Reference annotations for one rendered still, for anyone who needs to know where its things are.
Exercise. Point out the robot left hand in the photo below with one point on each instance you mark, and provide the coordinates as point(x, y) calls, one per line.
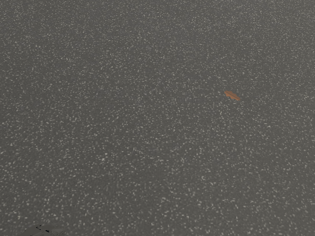
point(44, 230)

